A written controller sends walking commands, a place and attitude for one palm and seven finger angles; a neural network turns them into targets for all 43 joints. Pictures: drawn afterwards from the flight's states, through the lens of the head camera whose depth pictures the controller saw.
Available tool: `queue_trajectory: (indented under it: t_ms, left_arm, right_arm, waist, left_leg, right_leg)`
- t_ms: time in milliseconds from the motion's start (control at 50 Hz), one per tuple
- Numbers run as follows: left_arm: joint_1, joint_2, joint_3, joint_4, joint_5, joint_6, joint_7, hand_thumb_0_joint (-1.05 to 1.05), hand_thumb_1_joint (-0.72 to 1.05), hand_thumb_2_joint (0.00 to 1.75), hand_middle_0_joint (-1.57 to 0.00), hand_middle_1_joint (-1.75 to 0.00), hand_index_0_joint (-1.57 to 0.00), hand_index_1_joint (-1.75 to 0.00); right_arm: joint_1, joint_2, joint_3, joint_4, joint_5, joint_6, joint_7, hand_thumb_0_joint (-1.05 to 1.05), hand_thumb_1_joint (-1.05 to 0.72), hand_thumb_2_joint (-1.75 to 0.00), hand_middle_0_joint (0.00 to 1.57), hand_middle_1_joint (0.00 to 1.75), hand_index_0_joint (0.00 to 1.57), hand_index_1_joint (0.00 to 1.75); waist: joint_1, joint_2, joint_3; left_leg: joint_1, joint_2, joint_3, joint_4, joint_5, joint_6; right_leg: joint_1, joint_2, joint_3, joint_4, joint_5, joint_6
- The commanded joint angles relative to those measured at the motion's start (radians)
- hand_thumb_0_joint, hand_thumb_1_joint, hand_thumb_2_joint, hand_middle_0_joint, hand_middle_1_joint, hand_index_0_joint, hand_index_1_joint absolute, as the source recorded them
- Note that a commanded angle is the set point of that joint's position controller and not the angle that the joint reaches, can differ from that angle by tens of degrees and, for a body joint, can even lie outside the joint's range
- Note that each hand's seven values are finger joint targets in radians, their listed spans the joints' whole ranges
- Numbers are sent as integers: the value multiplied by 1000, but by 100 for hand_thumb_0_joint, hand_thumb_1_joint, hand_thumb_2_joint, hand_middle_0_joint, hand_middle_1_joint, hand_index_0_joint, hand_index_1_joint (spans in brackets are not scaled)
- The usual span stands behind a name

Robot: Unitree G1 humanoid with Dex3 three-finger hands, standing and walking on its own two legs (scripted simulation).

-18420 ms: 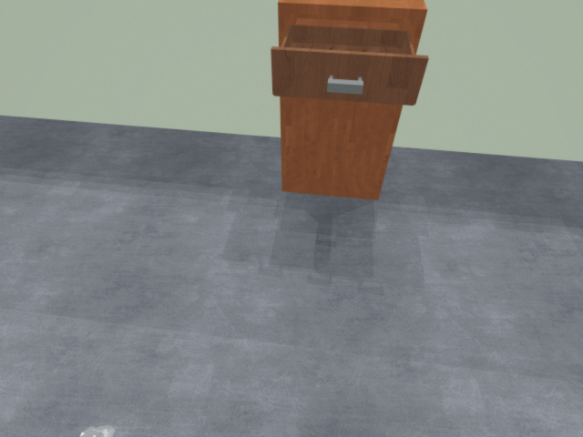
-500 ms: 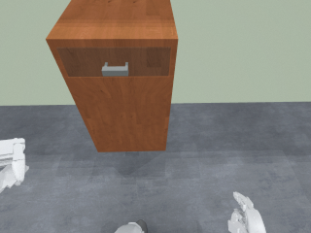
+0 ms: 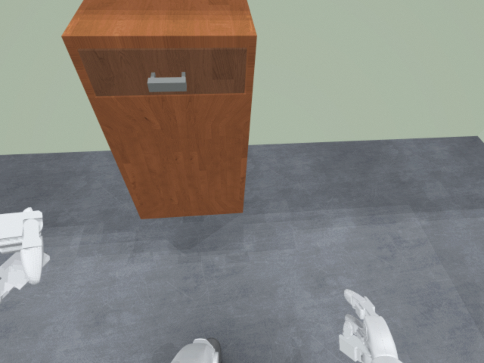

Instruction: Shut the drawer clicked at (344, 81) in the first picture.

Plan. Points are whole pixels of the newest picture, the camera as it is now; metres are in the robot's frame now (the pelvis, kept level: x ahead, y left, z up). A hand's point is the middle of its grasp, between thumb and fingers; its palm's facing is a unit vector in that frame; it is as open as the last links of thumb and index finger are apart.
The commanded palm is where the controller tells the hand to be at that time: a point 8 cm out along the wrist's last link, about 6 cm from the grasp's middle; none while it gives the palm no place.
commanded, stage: stop stepping back and stand still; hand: left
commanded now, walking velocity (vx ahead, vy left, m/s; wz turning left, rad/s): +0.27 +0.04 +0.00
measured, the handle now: (168, 79) +0.79 +0.27 +0.01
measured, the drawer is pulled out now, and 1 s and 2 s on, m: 0.00 0.00 0.00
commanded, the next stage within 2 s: let the arm hang, fingers relaxed in 0.76 s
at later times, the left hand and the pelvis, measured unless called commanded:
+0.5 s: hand out of the picture +0.13 +0.25 +0.17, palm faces +0.40 -0.82 -0.40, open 3.2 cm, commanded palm +0.08 +0.29 +0.19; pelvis -0.06 +0.01 +0.01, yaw +0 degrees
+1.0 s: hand out of the picture +0.12 +0.26 -0.04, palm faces +0.13 -0.90 -0.41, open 3.1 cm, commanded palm none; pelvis -0.07 +0.01 +0.00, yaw +1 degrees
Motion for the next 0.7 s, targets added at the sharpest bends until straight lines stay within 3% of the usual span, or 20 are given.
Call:
queue_trajectory:
  t_ms: [0, 40, 80, 100, 140, 160, 180, 200, 240, 260, 300, 320, 360, 400, 440, 500, 520, 580, 620, 680]
  left_arm:
    - [-6, 139, 120, -110, -17, -6, 39, 0, 90, 90, -140, -160, -140, -160]
    - [-3, 134, 120, -79, -12, 10, 44, 0, 90, 90, -140, -160, -140, -160]
    - [-15, 131, 105, -97, -11, 5, 44, 0, 90, 90, -140, -160, -140, -160]
    - [-8, 135, 105, -74, -4, 3, 46, 0, 90, 90, -140, -160, -140, -160]
    - [8, 133, 91, -127, -8, -2, 38, 0, 90, 90, -140, -160, -140, -160]
    - [8, 145, 104, -145, -7, -4, 37, 0, 90, 90, -140, -160, -140, -160]
    - [25, 137, 108, -148, 0, -4, 43, 0, 90, 90, -140, -160, -140, -160]
    - [41, 129, 110, -142, 5, -1, 47, 0, 90, 90, -140, -160, -140, -160]
    - [86, 125, 112, -116, 10, 2, 48, 0, 90, 90, -140, -160, -140, -160]
    - [92, 143, 125, -117, 9, 1, 47, 0, 90, 90, -140, -160, -140, -160]
    - [73, 127, 110, -101, 1, -6, 46, 0, 90, 90, -140, -160, -140, -160]
    - [38, 106, 91, -84, 3, -2, 51, 0, 90, 90, -140, -160, -140, -160]
    - [-47, 95, 66, -88, 11, -2, 59, 0, 90, 90, -140, -160, -140, -160]
    - [-64, 87, 55, -40, 19, 0, 62, 0, 90, 90, -140, -160, -140, -160]
    - [-122, 98, 49, -74, 22, -11, 58, 0, 90, 90, -140, -160, -140, -160]
    - [-106, 104, 59, -115, 28, -19, 49, 0, 90, 90, -140, -160, -140, -160]
    - [-101, 102, 62, -113, 32, -17, 52, 0, 90, 90, -140, -160, -140, -160]
    - [-40, 93, 65, -123, 34, -12, 51, 0, 90, 90, -140, -160, -140, -160]
    - [12, 87, 68, -106, 28, -7, 48, 0, 90, 90, -140, -160, -140, -160]
    - [28, 85, 63, -87, 13, -1, 45, 0, 90, 90, -140, -160, -140, -160]
  right_arm:
    - [-31, -139, -53, -138, 31, -12, -35, 0, -90, -90, 20, 30, 20, 30]
    - [-36, -144, -42, -135, 36, -12, -52, 0, -90, -90, 20, 30, 20, 30]
    - [-28, -182, -52, -145, 44, -36, -63, 0, -90, -90, 20, 30, 20, 30]
    - [-14, -192, -55, -144, 42, -41, -63, 0, -90, -90, 20, 30, 20, 30]
    - [-18, -169, -47, -141, 33, -48, -59, 0, -90, -90, 20, 30, 20, 30]
    - [-38, -175, -48, -140, 28, -57, -59, 0, -90, -90, 20, 30, 20, 30]
    - [-44, -169, -46, -143, 27, -55, -58, 0, -90, -90, 20, 30, 20, 30]
    - [-43, -169, -45, -147, 28, -50, -58, 0, -90, -90, 20, 30, 20, 30]
    - [-35, -167, -55, -154, 31, -42, -55, 0, -90, -90, 20, 30, 20, 30]
    - [-32, -167, -62, -158, 28, -34, -53, 0, -90, -90, 20, 30, 20, 30]
    - [-14, -164, -70, -134, 22, -17, -49, 0, -90, -90, 20, 30, 20, 30]
    - [-6, -165, -71, -121, 23, -10, -48, 0, -90, -90, 20, 30, 20, 30]
    - [-2, -164, -65, -109, 27, -16, -50, 0, -90, -90, 20, 30, 20, 30]
    - [-10, -166, -57, -106, 27, -33, -64, 0, -90, -90, 20, 30, 20, 30]
    - [-30, -192, -65, -122, 25, -51, -72, 0, -90, -90, 20, 30, 20, 30]
    - [-38, -162, -38, -125, 23, -64, -73, 0, -90, -90, 20, 30, 20, 30]
    - [-40, -159, -35, -128, 22, -67, -72, 0, -90, -90, 20, 30, 20, 30]
    - [-37, -150, -37, -139, 21, -73, -61, 0, -90, -90, 20, 30, 20, 30]
    - [-33, -147, -41, -143, 20, -68, -51, 0, -90, -90, 20, 30, 20, 30]
    - [-31, -148, -47, -137, 17, -46, -43, 0, -90, -90, 20, 30, 20, 30]
  waist:
    - [-35, -185, -89]
    - [-44, -97, -78]
    - [-29, 31, -101]
    - [-18, 33, -129]
    - [-27, 146, -142]
    - [-22, 158, -106]
    - [-18, 161, -61]
    - [-20, 179, -31]
    - [-20, 108, -28]
    - [-26, 32, -29]
    - [-38, -145, -10]
    - [-44, -147, 16]
    - [-56, -102, -2]
    - [-46, -24, 25]
    - [-30, 24, 33]
    - [-26, 164, 6]
    - [-22, 156, 12]
    - [-15, 121, -23]
    - [-18, 57, -38]
    - [-31, -50, -33]
  left_leg:
    - [185, -23, -58, 228, -139, 6]
    - [309, -30, -23, -67, 19, 31]
    - [462, 45, -103, -169, 255, 69]
    - [501, 81, -151, -135, 355, 94]
    - [457, 118, -279, -264, 151, 91]
    - [342, 138, -321, -364, -142, 93]
    - [231, 137, -309, -429, -374, 90]
    - [133, 110, -270, -448, -469, 75]
    - [104, 35, -162, -355, -444, 38]
    - [145, -6, -115, -240, -356, 25]
    - [271, -47, -65, 104, -151, 7]
    - [255, -40, -64, 183, -121, 8]
    - [294, -23, -68, 99, -118, 19]
    - [371, -10, -85, -85, -85, 40]
    - [376, 38, -161, -169, -44, 64]
    - [271, 97, -289, -372, -342, 84]
    - [200, 112, -311, -416, -439, 95]
    - [144, 75, -232, -393, -434, 76]
    - [201, 23, -157, -298, -328, 51]
    - [333, -24, -87, -95, -149, 26]
  right_leg:
    - [-113, -292, 200, -139, 419, -130]
    - [-78, -203, 103, -58, 482, -38]
    - [-103, -101, 39, 35, 374, 31]
    - [-117, -73, 35, 36, 348, 53]
    - [-112, -34, 5, 65, 64, 46]
    - [-65, -32, 9, 82, -31, 42]
    - [-9, -34, -3, 48, -48, 27]
    - [50, -28, -18, 6, -39, 15]
    - [67, -34, -16, -98, -70, 1]
    - [2, -78, 40, -176, -128, -19]
    - [-243, -262, 291, -324, -246, -113]
    - [-280, -301, 322, -323, -204, -139]
    - [-241, -267, 225, -240, -72, -103]
    - [-236, -167, 136, -171, -10, -36]
    - [-188, -84, 96, -111, 92, 10]
    - [-78, -32, 24, -2, 38, 39]
    - [-25, -26, 21, 25, 41, 39]
    - [60, -32, 9, -35, 47, 28]
    - [19, -53, 39, -137, 34, 13]
    - [-149, -138, 156, -258, -30, -27]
